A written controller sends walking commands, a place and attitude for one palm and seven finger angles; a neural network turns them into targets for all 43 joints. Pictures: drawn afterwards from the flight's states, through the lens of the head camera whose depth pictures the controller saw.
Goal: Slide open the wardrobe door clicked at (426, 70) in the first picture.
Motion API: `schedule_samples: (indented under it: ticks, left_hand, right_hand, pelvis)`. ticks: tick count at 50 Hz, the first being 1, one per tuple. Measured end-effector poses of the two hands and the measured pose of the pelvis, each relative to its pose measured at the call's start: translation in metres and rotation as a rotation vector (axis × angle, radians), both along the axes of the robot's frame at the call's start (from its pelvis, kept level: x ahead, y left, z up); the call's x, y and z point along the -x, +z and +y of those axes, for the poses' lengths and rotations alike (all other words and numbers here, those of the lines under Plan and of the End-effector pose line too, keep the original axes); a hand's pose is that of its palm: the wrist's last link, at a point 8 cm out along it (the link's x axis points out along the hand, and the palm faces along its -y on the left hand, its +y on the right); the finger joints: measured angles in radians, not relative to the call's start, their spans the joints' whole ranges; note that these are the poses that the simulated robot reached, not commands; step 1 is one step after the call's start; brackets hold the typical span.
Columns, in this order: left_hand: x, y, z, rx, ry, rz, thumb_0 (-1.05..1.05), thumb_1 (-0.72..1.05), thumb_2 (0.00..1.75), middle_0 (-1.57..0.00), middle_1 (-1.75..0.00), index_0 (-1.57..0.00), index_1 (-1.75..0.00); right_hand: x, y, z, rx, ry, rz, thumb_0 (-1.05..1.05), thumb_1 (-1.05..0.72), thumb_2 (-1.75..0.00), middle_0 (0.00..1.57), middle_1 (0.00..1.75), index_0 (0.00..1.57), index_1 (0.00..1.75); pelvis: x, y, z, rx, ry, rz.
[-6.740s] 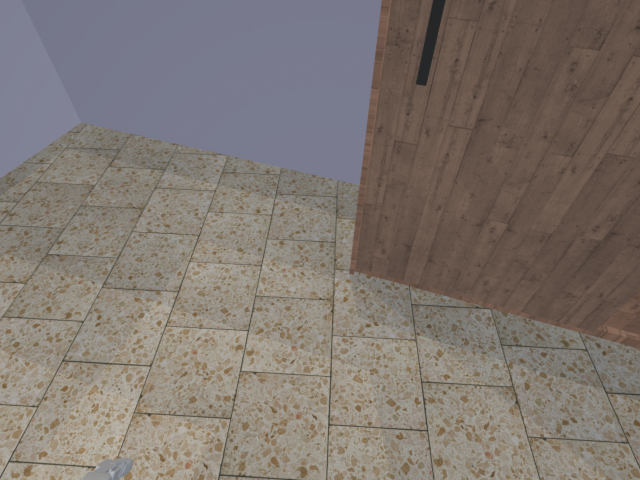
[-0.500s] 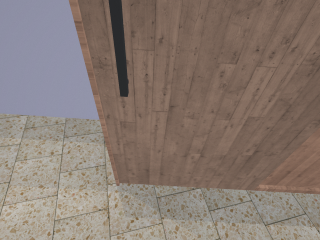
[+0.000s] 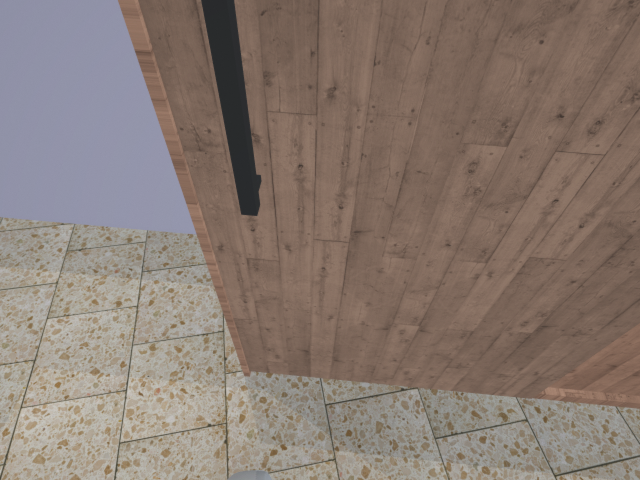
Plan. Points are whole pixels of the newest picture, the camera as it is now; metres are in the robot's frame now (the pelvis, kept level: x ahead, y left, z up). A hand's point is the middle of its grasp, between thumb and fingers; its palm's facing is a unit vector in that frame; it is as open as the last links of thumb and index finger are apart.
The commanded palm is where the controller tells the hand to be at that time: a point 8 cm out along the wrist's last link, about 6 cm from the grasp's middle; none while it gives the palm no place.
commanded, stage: come to a stop and stand still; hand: left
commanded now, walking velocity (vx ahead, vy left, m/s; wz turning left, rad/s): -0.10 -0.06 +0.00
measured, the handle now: (241, 110) +0.46 +0.14 +0.22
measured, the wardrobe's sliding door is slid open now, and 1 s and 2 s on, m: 0.00 0.00 0.00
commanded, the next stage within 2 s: look again from close up in 1.56 s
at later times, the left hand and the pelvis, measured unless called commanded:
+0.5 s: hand out of the picture -0.04 +0.15 -0.17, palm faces +0.04 -0.98 -0.20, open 7.4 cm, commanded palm none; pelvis -0.04 -0.01 +0.00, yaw +0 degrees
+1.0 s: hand out of the picture -0.06 +0.14 -0.18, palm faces +0.06 -0.99 -0.14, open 7.4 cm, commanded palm none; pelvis -0.02 -0.01 +0.00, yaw +1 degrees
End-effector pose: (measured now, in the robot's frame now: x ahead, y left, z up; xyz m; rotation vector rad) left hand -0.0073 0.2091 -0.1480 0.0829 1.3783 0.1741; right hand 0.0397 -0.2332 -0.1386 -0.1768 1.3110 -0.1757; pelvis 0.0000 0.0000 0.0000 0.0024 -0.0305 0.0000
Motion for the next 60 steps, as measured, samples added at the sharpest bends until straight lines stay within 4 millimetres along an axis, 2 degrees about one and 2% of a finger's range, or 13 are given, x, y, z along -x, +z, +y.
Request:
schedule_samples:
  ticks: [3,6,10,14,18,22,29,36,41,46,52,60]
  left_hand:
    - [0.003,-0.012,0.009,0.018,0.013,0.018,0.01,0.91,0.9,-0.2,-0.3,-0.21,-0.3]
    - [0.003,-0.014,0.016,0.013,0.012,0.026,0.01,0.91,0.9,-0.2,-0.3,-0.2,-0.3]
    - [0.003,-0.006,0.023,-0.004,-0.008,0.017,0.01,0.91,0.9,-0.2,-0.3,-0.2,-0.3]
    - [0.007,0.003,0.024,-0.031,-0.029,-0.005,0.01,0.91,0.9,-0.2,-0.3,-0.2,-0.3]
    - [0.017,0.007,0.017,-0.064,-0.04,-0.028,0.01,0.91,0.9,-0.2,-0.3,-0.2,-0.3]
    - [0.034,0.013,0.004,-0.06,-0.042,-0.024,0.01,0.91,0.9,-0.2,-0.3,-0.2,-0.3]
    - [0.047,-0.001,-0.018,0.002,-0.03,-0.019,0.01,0.9,0.9,-0.2,-0.3,-0.2,-0.3]
    - [0.052,-0.009,-0.031,0.053,-0.03,0.018,0.01,0.9,0.9,-0.2,-0.3,-0.2,-0.3]
    - [0.053,-0.008,-0.029,0.058,-0.023,0.054,0.01,0.9,0.9,-0.2,-0.3,-0.2,-0.3]
    - [0.054,-0.003,-0.022,0.04,-0.008,0.08,0.01,0.9,0.9,-0.2,-0.3,-0.2,-0.3]
    - [0.053,0.001,-0.016,0.021,0.006,0.098,0.01,0.9,0.9,-0.2,-0.3,-0.2,-0.3]
    - [0.045,0.003,-0.019,0.023,0.011,0.099,0.01,0.91,0.9,-0.2,-0.3,-0.2,-0.3]
  right_hand:
    - [-0.019,0.002,0.005,0.03,0.017,-0.05,0.02,-0.94,-0.9,0.19,0.3,0.2,0.3]
    - [-0.028,0.008,0.015,0.029,0.037,-0.087,0.01,-0.93,-0.9,0.19,0.3,0.2,0.3]
    - [-0.031,0.009,0.028,-0.003,0.044,-0.122,0.0,-0.92,-0.9,0.19,0.3,0.2,0.3]
    - [-0.026,0.005,0.03,-0.042,0.038,-0.147,0.0,-0.92,-0.89,0.2,0.3,0.2,0.3]
    - [-0.006,-0.007,0.022,-0.085,0.014,-0.138,0.0,-0.92,-0.89,0.2,0.3,0.2,0.3]
    - [0.016,-0.005,0.002,-0.072,-0.019,-0.116,-0.02,-0.94,-0.89,0.2,0.3,0.21,0.3]
    - [0.072,-0.004,-0.018,-0.02,-0.032,0.008,-0.01,-0.92,-0.89,0.19,0.3,0.2,0.3]
    - [0.124,-0.001,-0.009,-0.023,-0.066,0.157,0.0,-0.91,-0.9,0.19,0.3,0.2,0.3]
    - [0.141,0.001,0.01,-0.054,-0.082,0.229,0.0,-0.91,-0.9,0.19,0.3,0.2,0.3]
    - [0.133,-0.001,0.028,-0.091,-0.078,0.238,0.0,-0.91,-0.9,0.19,0.3,0.2,0.3]
    - [0.097,-0.005,0.038,-0.115,-0.059,0.172,0.0,-0.91,-0.89,0.2,0.3,0.2,0.3]
    - [0.069,-0.005,0.022,-0.072,-0.037,0.143,0.04,-0.93,-0.89,0.2,0.3,0.2,0.3]
  pelvis:
    - [-0.002,-0.007,0.008,0.006,0.001,-0.012]
    - [0.002,-0.005,0.012,-0.007,-0.015,-0.013]
    - [0.013,-0.001,0.014,-0.001,-0.017,0.003]
    - [0.026,0.0,0.01,-0.002,-0.02,0.02]
    - [0.039,-0.004,-0.002,-0.015,-0.019,0.022]
    - [0.044,0.001,-0.01,-0.01,-0.007,0.009]
    - [0.045,-0.001,-0.019,0.013,0.002,-0.028]
    - [0.042,-0.001,-0.02,0.02,0.008,-0.019]
    - [0.037,0.0,-0.017,0.019,0.01,-0.001]
    - [0.029,0.002,-0.014,0.015,0.012,0.01]
    - [0.019,0.003,-0.01,0.008,0.009,0.014]
    - [0.005,0.004,-0.008,-0.002,0.002,0.012]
